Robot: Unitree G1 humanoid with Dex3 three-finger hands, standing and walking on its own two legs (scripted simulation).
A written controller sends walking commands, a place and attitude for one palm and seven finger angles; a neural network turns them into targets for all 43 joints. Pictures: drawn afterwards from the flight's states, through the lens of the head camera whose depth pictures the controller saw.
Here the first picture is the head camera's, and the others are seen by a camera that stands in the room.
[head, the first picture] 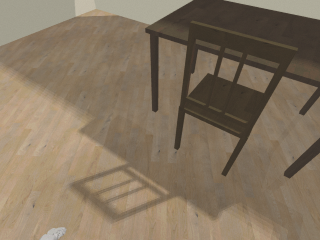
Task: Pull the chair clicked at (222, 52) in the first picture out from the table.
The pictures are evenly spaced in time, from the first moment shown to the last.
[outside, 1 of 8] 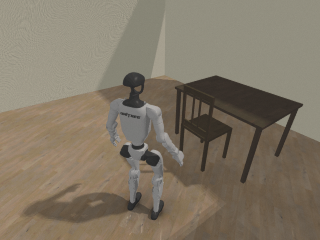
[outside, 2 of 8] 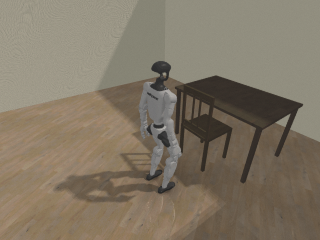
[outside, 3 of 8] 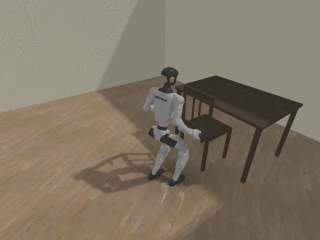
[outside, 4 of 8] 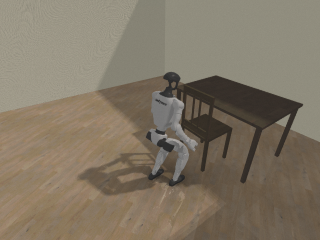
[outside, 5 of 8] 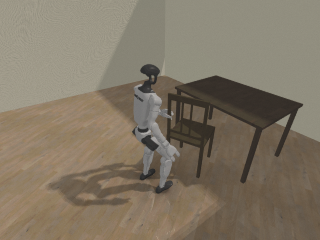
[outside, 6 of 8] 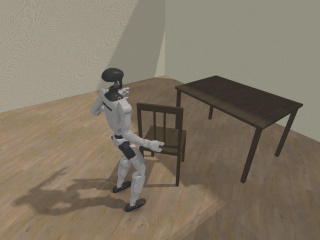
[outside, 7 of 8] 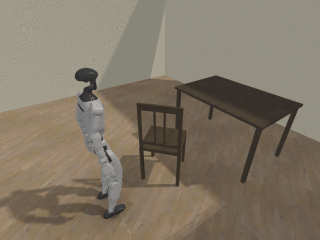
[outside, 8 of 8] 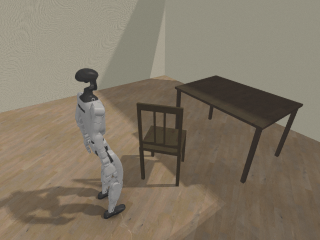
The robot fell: no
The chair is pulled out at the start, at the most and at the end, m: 0.00 0.54 0.54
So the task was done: yes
